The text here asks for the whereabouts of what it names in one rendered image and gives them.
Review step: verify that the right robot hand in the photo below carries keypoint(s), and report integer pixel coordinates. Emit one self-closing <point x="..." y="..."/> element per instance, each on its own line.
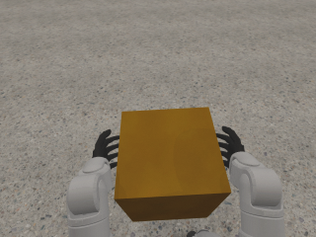
<point x="234" y="144"/>

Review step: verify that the robot right forearm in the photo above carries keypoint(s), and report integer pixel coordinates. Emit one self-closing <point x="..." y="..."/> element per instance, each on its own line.
<point x="260" y="196"/>

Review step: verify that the robot left forearm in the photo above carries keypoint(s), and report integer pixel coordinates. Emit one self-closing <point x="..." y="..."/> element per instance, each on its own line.
<point x="87" y="201"/>

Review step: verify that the left robot hand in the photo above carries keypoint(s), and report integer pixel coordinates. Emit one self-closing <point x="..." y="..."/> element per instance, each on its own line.
<point x="101" y="149"/>

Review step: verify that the carton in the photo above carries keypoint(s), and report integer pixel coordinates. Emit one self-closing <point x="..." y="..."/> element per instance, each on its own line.
<point x="169" y="165"/>

